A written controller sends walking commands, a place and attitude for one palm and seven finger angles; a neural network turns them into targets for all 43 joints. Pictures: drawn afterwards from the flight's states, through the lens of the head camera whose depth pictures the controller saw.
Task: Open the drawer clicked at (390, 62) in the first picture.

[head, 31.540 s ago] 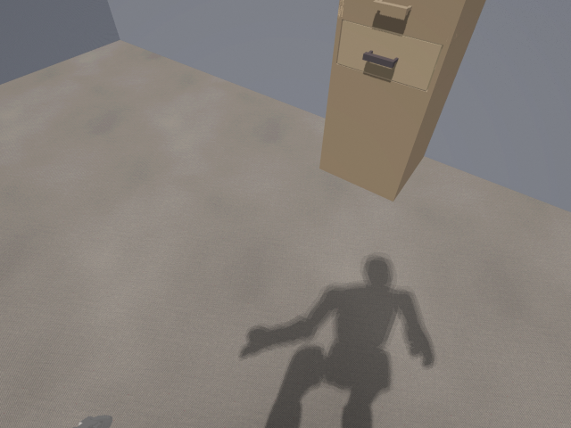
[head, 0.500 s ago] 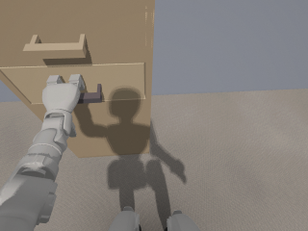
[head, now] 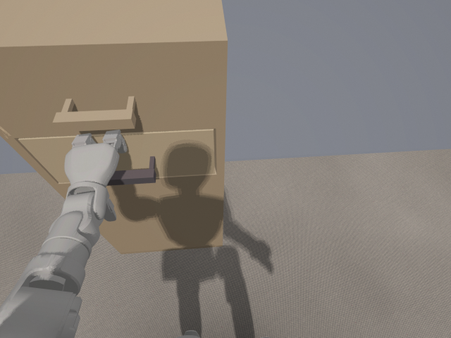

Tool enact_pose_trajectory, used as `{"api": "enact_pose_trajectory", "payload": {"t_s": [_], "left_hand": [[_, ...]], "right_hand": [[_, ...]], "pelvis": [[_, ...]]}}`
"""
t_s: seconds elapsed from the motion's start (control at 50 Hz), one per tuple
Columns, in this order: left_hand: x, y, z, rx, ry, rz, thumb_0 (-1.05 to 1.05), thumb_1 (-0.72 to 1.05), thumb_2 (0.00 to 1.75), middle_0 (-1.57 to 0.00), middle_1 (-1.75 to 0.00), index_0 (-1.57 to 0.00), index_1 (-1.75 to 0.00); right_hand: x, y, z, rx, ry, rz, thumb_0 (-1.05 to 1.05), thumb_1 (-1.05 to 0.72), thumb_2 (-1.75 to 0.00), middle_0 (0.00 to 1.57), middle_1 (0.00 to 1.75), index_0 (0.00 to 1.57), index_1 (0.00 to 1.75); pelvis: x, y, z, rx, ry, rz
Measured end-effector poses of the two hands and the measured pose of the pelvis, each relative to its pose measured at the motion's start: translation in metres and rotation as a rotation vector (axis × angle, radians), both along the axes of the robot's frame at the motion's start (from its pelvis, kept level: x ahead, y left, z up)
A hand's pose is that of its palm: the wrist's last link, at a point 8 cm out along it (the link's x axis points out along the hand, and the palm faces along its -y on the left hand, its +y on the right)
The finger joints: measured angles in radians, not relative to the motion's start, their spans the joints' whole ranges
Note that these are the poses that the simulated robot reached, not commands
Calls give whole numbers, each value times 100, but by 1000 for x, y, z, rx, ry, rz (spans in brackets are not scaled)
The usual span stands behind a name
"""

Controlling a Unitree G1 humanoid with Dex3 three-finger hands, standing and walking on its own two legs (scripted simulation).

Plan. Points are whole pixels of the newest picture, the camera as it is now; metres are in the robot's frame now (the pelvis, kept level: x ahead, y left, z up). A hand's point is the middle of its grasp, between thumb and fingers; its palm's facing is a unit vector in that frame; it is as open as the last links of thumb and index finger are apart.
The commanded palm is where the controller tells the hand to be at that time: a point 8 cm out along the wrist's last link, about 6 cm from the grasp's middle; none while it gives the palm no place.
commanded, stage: lift the fingers back up to retry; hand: left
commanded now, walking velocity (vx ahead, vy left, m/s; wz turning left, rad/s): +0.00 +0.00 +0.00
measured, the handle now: (127, 169) +0.47 +0.22 -0.05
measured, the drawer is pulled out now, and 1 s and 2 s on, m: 0.00 0.00 0.00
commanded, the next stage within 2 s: re-aim the fingers above the handle in 0.20 s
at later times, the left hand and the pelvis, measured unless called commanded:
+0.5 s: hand (98, 181) +0.40 +0.25 +0.01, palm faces -0.01 -0.04 -1.00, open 13.8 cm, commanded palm +0.38 +0.24 +0.07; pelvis +0.00 +0.00 +0.00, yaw +2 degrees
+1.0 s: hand (103, 179) +0.41 +0.24 +0.01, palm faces -0.05 -0.04 -1.00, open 13.8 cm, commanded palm +0.39 +0.24 +0.07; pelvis +0.00 -0.01 +0.01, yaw +1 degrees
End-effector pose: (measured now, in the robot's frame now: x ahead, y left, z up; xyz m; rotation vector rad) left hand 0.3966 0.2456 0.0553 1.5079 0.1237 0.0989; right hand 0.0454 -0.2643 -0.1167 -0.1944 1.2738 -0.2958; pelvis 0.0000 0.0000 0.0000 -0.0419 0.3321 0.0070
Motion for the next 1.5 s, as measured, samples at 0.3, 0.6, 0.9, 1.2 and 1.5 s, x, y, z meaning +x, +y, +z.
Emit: {"api": "enact_pose_trajectory", "payload": {"t_s": [0.3,0.6,0.9,1.2,1.5], "left_hand": [[-22,1,10,-15,33,-34,0,-49,30,-32,-120,-33,-120],[-13,-2,14,12,17,-6,0,-49,30,-32,-120,-32,-120],[-8,-1,10,30,21,-6,0,-49,30,-32,-120,-32,-120],[-6,1,7,16,26,-18,0,-49,30,-32,-120,-32,-120],[-4,-25,6,-15,-18,-67,0,-49,30,-32,-120,-32,-120]], "right_hand": [[65,6,13,15,-133,80,1,-90,-90,20,29,20,30],[39,5,3,31,-73,59,1,-90,-90,20,29,20,30],[-4,-6,0,16,2,-1,1,-90,-90,20,29,20,30],[12,-9,5,-4,-40,17,1,-90,-90,20,29,20,30],[29,4,2,26,-62,35,1,-90,-90,20,29,20,30]], "pelvis": [[9,0,8,8,-46,16],[1,-3,4,9,-38,19],[-4,-6,4,14,-25,3],[-4,-7,4,11,-19,7],[2,-2,3,10,-23,6]]}}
